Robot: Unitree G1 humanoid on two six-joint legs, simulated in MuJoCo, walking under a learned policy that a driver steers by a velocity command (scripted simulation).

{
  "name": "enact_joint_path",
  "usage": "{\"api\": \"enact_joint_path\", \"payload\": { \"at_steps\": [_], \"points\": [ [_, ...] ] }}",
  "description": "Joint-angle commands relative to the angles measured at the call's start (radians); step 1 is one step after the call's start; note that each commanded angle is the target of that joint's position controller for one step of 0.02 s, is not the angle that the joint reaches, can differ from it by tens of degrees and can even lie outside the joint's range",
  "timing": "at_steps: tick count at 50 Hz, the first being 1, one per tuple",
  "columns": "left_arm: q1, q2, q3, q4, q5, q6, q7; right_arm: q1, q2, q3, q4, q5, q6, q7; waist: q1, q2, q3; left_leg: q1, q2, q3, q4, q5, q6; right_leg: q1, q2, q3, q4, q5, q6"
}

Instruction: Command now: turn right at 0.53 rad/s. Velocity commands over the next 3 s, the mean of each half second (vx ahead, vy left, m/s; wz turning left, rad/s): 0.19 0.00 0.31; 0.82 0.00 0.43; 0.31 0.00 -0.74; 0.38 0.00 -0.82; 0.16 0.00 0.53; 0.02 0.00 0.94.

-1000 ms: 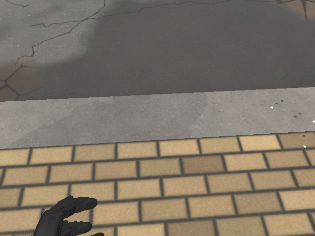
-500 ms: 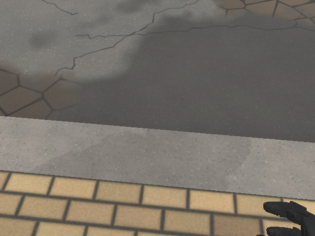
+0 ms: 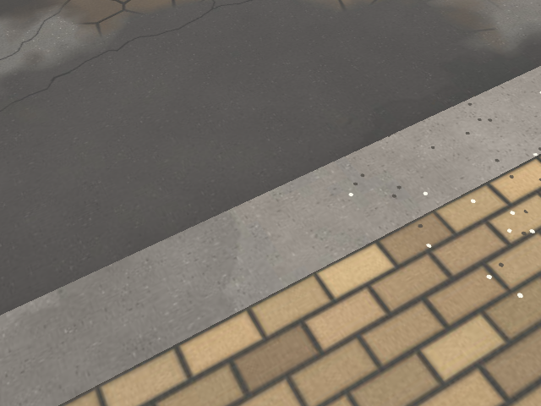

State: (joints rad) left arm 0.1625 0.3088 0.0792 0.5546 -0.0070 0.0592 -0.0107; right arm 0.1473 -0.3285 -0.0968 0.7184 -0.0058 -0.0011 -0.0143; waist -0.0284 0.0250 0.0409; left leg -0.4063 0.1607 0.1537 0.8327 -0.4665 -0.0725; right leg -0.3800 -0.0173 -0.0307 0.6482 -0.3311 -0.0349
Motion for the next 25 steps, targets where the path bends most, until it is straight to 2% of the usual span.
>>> {"api": "enact_joint_path", "payload": {
  "at_steps": [1, 2, 3, 4, 5, 6, 7, 8, 10, 11, 13, 15, 17, 21, 24, 25],
  "points": [
    [0.137, 0.202, 0.050, -0.051, 0.048, -0.053, 0.001, -0.099, -0.100, -0.014, -0.108, 0.017, -0.014, -0.007, 0.113, -0.207, -0.232, -0.376, -0.087, -0.165, 0.458, -0.126, 0.011, 0.376, -0.358, 0.404, -0.265, 0.700, -0.293],
    [0.071, 0.152, 0.035, -0.042, 0.029, -0.062, 0.005, -0.067, -0.082, -0.012, -0.081, 0.022, -0.004, -0.018, 0.069, -0.157, -0.199, -0.364, -0.070, -0.178, 0.417, -0.040, 0.026, 0.333, -0.295, 0.316, -0.256, 0.618, -0.228],
    [0.012, 0.092, 0.012, -0.039, 0.007, -0.062, 0.009, -0.024, -0.076, -0.009, -0.049, 0.011, 0.007, -0.024, 0.038, -0.139, -0.191, -0.321, -0.058, -0.182, 0.388, 0.026, 0.021, 0.300, -0.256, 0.248, -0.250, 0.601, -0.186],
    [-0.028, 0.054, -0.008, -0.030, 0.007, -0.067, 0.013, 0.029, -0.064, -0.006, -0.020, 0.003, 0.015, -0.022, 0.008, -0.153, -0.199, -0.224, -0.062, -0.175, 0.383, 0.100, 0.012, 0.238, -0.228, 0.180, -0.258, 0.629, -0.173],
    [-0.043, 0.014, -0.026, -0.015, 0.020, -0.073, 0.014, 0.078, -0.050, -0.002, 0.009, 0.006, 0.020, -0.016, -0.012, -0.150, -0.206, -0.143, -0.066, -0.177, 0.357, 0.153, 0.005, 0.200, -0.207, 0.126, -0.273, 0.620, -0.164],
    [-0.046, -0.001, -0.032, 0.000, 0.033, -0.080, 0.016, 0.100, -0.040, 0.002, 0.023, 0.017, 0.023, -0.011, -0.013, -0.145, -0.190, -0.102, -0.073, -0.182, 0.304, 0.180, -0.001, 0.182, -0.197, 0.086, -0.291, 0.584, -0.160],
    [-0.052, 0.006, -0.030, 0.006, 0.044, -0.085, 0.021, 0.083, -0.037, 0.005, 0.017, 0.026, 0.024, -0.009, 0.000, -0.139, -0.160, -0.090, -0.081, -0.199, 0.233, 0.193, -0.004, 0.176, -0.199, 0.066, -0.306, 0.533, -0.157],
    [-0.058, 0.034, -0.021, 0.010, 0.047, -0.085, 0.028, 0.047, -0.043, 0.007, -0.004, 0.028, 0.025, -0.008, 0.017, -0.146, -0.127, -0.099, -0.088, -0.204, 0.177, 0.195, -0.005, 0.183, -0.212, 0.066, -0.318, 0.491, -0.160],
    [-0.033, 0.097, 0.002, 0.028, 0.042, -0.072, 0.044, 0.013, -0.069, 0.002, -0.038, 0.027, 0.028, -0.006, 0.046, -0.160, -0.092, -0.154, -0.090, -0.195, 0.154, 0.154, -0.011, 0.233, -0.269, 0.107, -0.344, 0.416, -0.191],
    [-0.020, 0.109, 0.009, 0.035, 0.037, -0.064, 0.049, 0.013, -0.079, -0.002, -0.050, 0.028, 0.032, -0.005, 0.055, -0.154, -0.080, -0.188, -0.084, -0.194, 0.165, 0.126, -0.014, 0.258, -0.297, 0.129, -0.356, 0.374, -0.208],
    [-0.017, 0.096, 0.011, 0.043, 0.031, -0.057, 0.053, 0.019, -0.076, -0.006, -0.066, 0.030, 0.042, -0.004, 0.061, -0.134, -0.051, -0.239, -0.066, -0.195, 0.185, 0.090, -0.021, 0.283, -0.333, 0.147, -0.374, 0.313, -0.224],
    [0.032, 0.112, 0.024, 0.060, 0.014, -0.068, 0.052, 0.013, -0.065, -0.006, -0.090, 0.034, 0.044, 0.004, 0.086, -0.138, -0.061, -0.327, -0.042, -0.189, 0.205, 0.104, -0.005, 0.350, -0.374, 0.217, -0.470, -0.070, -0.222],
    [0.058, 0.113, 0.031, 0.083, 0.004, -0.090, 0.051, -0.006, -0.061, -0.011, -0.109, 0.039, 0.032, 0.013, 0.088, -0.127, -0.036, -0.428, -0.029, -0.201, 0.216, 0.120, 0.022, 0.417, -0.397, 0.259, -0.530, -0.257, -0.200],
    [0.086, 0.109, 0.047, 0.116, 0.006, -0.134, 0.045, -0.028, -0.016, -0.007, -0.123, 0.047, -0.001, 0.033, 0.087, -0.093, -0.026, -0.488, -0.002, -0.197, 0.185, 0.183, 0.063, 0.495, -0.380, 0.139, -0.558, -0.219, -0.153],
    [0.095, 0.126, 0.059, 0.139, 0.008, -0.147, 0.034, -0.055, 0.007, 0.003, -0.136, 0.053, -0.008, 0.047, 0.086, -0.093, -0.014, -0.467, 0.014, -0.177, 0.153, 0.222, 0.073, 0.480, -0.369, 0.036, -0.566, -0.170, -0.137],
    [0.148, 0.100, 0.039, 0.159, 0.061, -0.144, 0.013, -0.078, -0.009, 0.002, -0.138, -0.057, 0.027, 0.090, 0.096, -0.073, -0.017, -0.396, -0.033, -0.105, 0.103, 0.239, 0.080, 0.438, -0.345, -0.046, -0.556, -0.187, -0.107]
  ]
}}
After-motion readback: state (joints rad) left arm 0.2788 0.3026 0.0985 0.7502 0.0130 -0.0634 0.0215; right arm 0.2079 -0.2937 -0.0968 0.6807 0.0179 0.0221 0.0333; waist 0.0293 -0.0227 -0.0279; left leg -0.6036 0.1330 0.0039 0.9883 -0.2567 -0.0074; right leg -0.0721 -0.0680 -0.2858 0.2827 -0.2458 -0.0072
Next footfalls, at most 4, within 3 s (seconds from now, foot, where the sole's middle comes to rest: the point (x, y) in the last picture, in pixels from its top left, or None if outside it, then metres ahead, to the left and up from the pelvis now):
0.70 left None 0.18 0.24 -0.76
1.14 right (150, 367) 0.55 0.35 -0.76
1.44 left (52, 368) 0.56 0.59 -0.76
2.00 right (210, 284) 0.77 0.21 -0.76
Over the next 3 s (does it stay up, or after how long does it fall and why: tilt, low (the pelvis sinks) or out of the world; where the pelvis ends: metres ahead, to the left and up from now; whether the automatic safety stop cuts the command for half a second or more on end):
stays up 0.84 0.34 -0.02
